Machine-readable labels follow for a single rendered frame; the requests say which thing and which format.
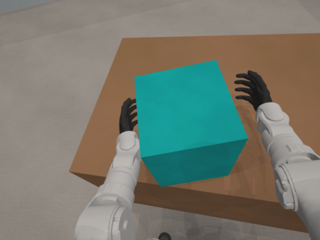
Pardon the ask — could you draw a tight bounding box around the robot left upper arm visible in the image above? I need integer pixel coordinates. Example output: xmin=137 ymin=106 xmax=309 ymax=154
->
xmin=75 ymin=204 xmax=134 ymax=240

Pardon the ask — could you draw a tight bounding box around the carton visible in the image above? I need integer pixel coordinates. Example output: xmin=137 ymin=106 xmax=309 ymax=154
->
xmin=134 ymin=60 xmax=248 ymax=187

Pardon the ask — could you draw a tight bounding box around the robot left hand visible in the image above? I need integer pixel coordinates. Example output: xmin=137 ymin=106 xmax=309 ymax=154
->
xmin=119 ymin=98 xmax=138 ymax=134

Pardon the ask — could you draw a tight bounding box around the robot right hand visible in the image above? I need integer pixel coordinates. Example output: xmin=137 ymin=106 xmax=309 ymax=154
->
xmin=234 ymin=70 xmax=273 ymax=112

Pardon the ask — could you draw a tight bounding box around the right robot forearm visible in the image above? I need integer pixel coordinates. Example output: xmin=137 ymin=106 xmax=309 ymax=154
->
xmin=255 ymin=102 xmax=320 ymax=170

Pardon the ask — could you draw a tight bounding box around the robot right upper arm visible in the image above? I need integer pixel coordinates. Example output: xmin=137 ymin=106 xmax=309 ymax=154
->
xmin=274 ymin=159 xmax=320 ymax=240

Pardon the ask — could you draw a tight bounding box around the left robot forearm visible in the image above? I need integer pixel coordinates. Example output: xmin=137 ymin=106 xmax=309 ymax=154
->
xmin=74 ymin=131 xmax=142 ymax=240

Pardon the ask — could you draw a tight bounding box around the pedestal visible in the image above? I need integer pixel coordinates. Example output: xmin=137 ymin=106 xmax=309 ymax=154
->
xmin=69 ymin=33 xmax=320 ymax=233

